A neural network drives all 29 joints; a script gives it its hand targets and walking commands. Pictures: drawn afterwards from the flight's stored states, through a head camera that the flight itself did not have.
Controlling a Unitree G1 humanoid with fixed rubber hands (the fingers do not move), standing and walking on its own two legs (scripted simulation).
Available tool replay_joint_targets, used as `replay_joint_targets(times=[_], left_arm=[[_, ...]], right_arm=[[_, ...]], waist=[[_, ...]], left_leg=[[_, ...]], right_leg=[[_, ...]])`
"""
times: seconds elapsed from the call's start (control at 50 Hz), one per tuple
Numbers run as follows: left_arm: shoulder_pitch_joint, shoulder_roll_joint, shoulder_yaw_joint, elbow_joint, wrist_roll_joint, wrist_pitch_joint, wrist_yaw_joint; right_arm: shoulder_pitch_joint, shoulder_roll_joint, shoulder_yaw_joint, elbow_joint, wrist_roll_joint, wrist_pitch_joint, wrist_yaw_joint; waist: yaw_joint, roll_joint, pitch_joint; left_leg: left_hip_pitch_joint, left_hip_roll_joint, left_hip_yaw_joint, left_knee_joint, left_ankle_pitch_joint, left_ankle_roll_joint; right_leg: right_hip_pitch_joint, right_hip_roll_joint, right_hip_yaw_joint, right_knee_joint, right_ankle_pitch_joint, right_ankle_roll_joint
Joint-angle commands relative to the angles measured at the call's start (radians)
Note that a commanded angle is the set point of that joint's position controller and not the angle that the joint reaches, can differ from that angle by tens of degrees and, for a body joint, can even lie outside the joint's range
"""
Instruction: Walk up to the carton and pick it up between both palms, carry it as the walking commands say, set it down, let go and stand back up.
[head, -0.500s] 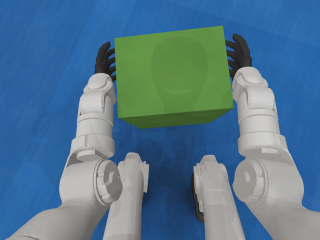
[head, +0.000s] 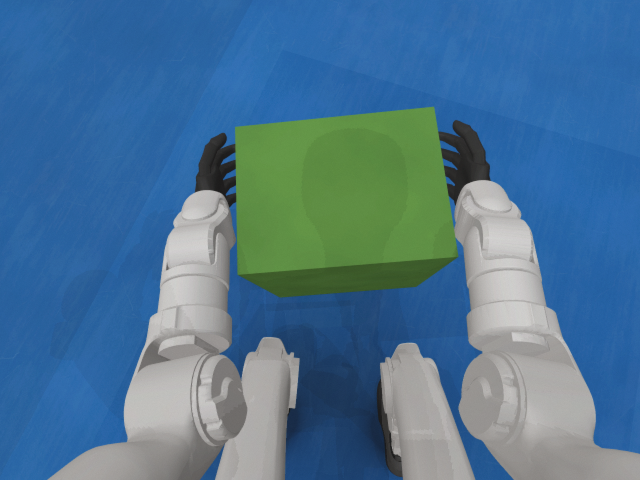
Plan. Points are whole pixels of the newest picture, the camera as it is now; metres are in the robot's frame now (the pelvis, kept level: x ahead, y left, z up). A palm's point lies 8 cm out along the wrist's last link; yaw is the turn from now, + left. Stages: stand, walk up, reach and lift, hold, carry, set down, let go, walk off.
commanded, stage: reach and lift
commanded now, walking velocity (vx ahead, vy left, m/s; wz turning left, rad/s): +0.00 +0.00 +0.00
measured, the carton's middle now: (341, 221) +0.44 +0.01 -0.11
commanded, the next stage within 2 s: none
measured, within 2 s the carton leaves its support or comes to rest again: neither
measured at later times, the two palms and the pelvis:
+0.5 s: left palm (195, 186) +0.43 +0.17 +0.02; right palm (501, 179) +0.44 -0.15 +0.03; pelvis +0.02 +0.00 +0.07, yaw +0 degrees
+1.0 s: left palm (164, 171) +0.41 +0.17 +0.09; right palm (542, 164) +0.42 -0.15 +0.10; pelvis +0.05 +0.00 +0.14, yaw +0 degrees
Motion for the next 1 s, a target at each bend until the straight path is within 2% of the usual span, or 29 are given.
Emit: replay_joint_targets(times=[0.0, 0.02, 0.1, 0.12, 0.18, 0.2, 0.4, 0.68, 0.76, 0.84, 0.86, 0.88, 0.9, 0.98], left_arm=[[-0.633, -1.084, -0.574, 0.013, -0.168, -0.012, -0.28], [-0.617, -1.083, -0.571, 0.018, -0.168, -0.011, -0.279], [-0.575, -1.106, -0.581, 0.017, -0.163, -0.014, -0.279], [-0.561, -1.107, -0.588, 0.006, -0.167, -0.017, -0.278], [-0.542, -1.114, -0.598, -0.002, -0.168, -0.023, -0.277], [-0.543, -1.113, -0.604, -0.008, -0.17, -0.024, -0.277], [-0.441, -1.114, -0.592, 0.004, -0.146, -0.028, -0.283], [-0.304, -1.11, -0.621, -0.034, -0.132, -0.034, -0.301], [-0.276, -1.11, -0.639, -0.053, -0.14, -0.034, -0.308], [-0.23, -1.106, -0.643, -0.068, -0.131, -0.032, -0.312], [-0.222, -1.102, -0.645, -0.069, -0.128, -0.033, -0.312], [-0.215, -1.106, -0.649, -0.075, -0.128, -0.033, -0.312], [-0.21, -1.105, -0.653, -0.078, -0.128, -0.033, -0.315], [-0.17, -1.101, -0.647, -0.083, -0.11, -0.028, -0.316]], right_arm=[[-0.513, 1.031, 0.514, 0.059, 0.141, 0.005, 0.234], [-0.496, 1.037, 0.513, 0.072, 0.137, 0.009, 0.236], [-0.466, 1.044, 0.528, 0.052, 0.142, 0.001, 0.242], [-0.46, 1.05, 0.544, 0.041, 0.148, 0.0, 0.244], [-0.444, 1.044, 0.559, 0.021, 0.157, -0.009, 0.248], [-0.423, 1.05, 0.555, 0.031, 0.153, -0.008, 0.248], [-0.331, 1.054, 0.556, 0.03, 0.128, -0.01, 0.253], [-0.207, 1.068, 0.606, -0.037, 0.121, -0.017, 0.254], [-0.168, 1.07, 0.617, -0.051, 0.119, -0.017, 0.256], [-0.12, 1.072, 0.626, -0.067, 0.111, -0.017, 0.258], [-0.109, 1.064, 0.621, -0.067, 0.108, -0.018, 0.259], [-0.103, 1.071, 0.628, -0.07, 0.11, -0.018, 0.26], [-0.102, 1.063, 0.628, -0.084, 0.105, -0.02, 0.261], [-0.076, 1.059, 0.627, -0.091, 0.093, -0.017, 0.266]], waist=[[0.002, 0.045, -0.849], [-0.002, 0.026, -0.828], [0.006, 0.052, -0.823], [0.008, 0.036, -0.836], [0.01, 0.049, -0.821], [0.001, 0.045, -0.812], [-0.004, 0.032, -0.705], [0.015, 0.02, -0.643], [0.007, 0.007, -0.621], [0.013, 0.016, -0.594], [0.006, 0.013, -0.581], [0.014, 0.027, -0.573], [0.005, 0.013, -0.572], [0.015, 0.025, -0.525]], left_leg=[[0.642, -0.144, 0.169, -0.184, 0.201, 0.018], [0.65, -0.142, 0.164, -0.197, 0.201, 0.02], [0.701, -0.143, 0.157, -0.227, 0.228, 0.021], [0.718, -0.142, 0.153, -0.233, 0.248, 0.022], [0.748, -0.142, 0.147, -0.258, 0.264, 0.023], [0.752, -0.141, 0.145, -0.267, 0.26, 0.023], [0.825, -0.135, 0.128, -0.369, 0.24, 0.032], [0.96, -0.124, 0.11, -0.505, 0.315, 0.042], [1.015, -0.119, 0.101, -0.546, 0.342, 0.044], [1.059, -0.116, 0.097, -0.595, 0.371, 0.044], [1.072, -0.112, 0.094, -0.603, 0.379, 0.044], [1.083, -0.112, 0.095, -0.616, 0.389, 0.043], [1.1, -0.111, 0.09, -0.627, 0.395, 0.044], [1.144, -0.109, 0.088, -0.679, 0.405, 0.044]], right_leg=[[0.532, 0.129, -0.142, -0.212, 0.207, -0.021], [0.533, 0.128, -0.145, -0.224, 0.207, -0.018], [0.567, 0.127, -0.133, -0.252, 0.229, -0.023], [0.585, 0.13, -0.137, -0.258, 0.247, -0.021], [0.603, 0.126, -0.128, -0.281, 0.263, -0.023], [0.615, 0.127, -0.127, -0.294, 0.262, -0.024], [0.702, 0.117, -0.107, -0.399, 0.251, -0.027], [0.889, 0.106, -0.078, -0.532, 0.341, -0.027], [0.934, 0.102, -0.075, -0.575, 0.368, -0.027], [0.995, 0.097, -0.063, -0.623, 0.401, -0.029], [0.994, 0.097, -0.063, -0.634, 0.407, -0.03], [1.012, 0.095, -0.058, -0.642, 0.418, -0.031], [1.018, 0.095, -0.06, -0.655, 0.423, -0.03], [1.063, 0.091, -0.054, -0.704, 0.429, -0.033]])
